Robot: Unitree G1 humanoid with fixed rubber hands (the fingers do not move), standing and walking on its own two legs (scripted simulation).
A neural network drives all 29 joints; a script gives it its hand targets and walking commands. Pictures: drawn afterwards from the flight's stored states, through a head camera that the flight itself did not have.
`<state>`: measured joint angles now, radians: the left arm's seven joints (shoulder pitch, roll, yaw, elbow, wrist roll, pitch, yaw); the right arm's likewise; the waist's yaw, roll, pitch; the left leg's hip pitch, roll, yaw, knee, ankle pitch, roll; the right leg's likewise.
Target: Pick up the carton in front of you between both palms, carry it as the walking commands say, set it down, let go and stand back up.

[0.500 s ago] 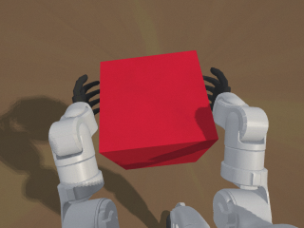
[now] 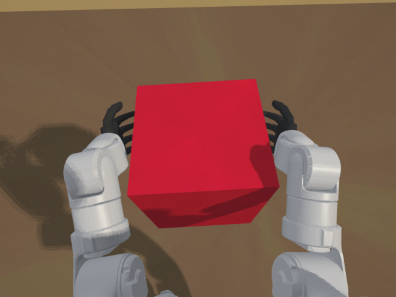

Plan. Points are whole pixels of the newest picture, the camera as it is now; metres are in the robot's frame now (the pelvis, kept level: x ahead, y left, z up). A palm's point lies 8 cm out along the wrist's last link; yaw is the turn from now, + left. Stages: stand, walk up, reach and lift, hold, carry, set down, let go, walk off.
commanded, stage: carry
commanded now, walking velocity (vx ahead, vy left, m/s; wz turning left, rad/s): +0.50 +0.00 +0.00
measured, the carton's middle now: (200, 163) +0.36 -0.02 +0.07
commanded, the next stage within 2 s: none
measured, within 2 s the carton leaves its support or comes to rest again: neither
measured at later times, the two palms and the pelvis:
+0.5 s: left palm (113, 34) +0.65 +0.15 +0.21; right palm (238, 20) +0.69 -0.15 +0.20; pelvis +0.31 -0.04 +0.07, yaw +0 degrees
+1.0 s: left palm out of the picture +1.01 +0.11 +0.28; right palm out of the picture +0.99 -0.20 +0.28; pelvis +0.64 -0.01 +0.12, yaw -1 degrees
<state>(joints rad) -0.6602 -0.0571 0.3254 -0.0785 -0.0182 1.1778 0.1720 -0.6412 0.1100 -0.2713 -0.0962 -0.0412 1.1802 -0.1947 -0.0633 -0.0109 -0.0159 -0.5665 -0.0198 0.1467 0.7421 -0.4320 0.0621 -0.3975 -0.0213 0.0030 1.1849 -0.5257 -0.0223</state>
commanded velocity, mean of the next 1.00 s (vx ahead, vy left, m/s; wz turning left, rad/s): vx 0.50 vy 0.00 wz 0.00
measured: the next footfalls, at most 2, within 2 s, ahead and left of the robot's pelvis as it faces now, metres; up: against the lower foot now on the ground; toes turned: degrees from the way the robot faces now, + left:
right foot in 0.28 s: +0.36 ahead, -0.12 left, +0.05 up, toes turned -7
left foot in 0.66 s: +0.62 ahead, +0.08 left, +0.09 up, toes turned +7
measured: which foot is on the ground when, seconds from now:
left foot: down 0.00-0.32, up 0.34-0.64, down 0.66-1.00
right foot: up 0.00-0.26, down 0.28-0.68, up 0.70-1.00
